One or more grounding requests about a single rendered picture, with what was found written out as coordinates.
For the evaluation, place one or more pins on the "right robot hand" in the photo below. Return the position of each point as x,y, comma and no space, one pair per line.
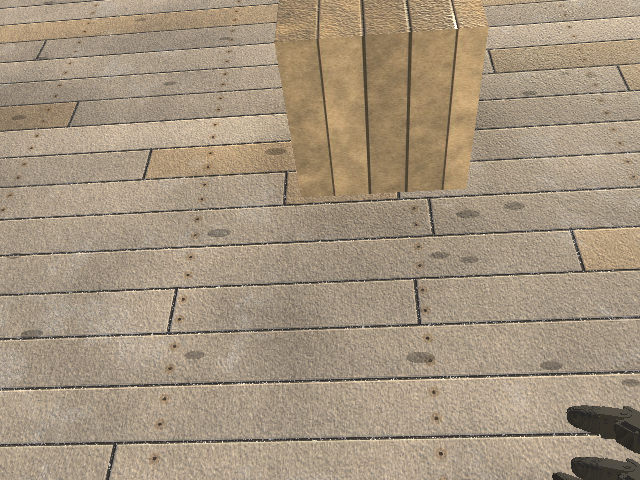
623,425

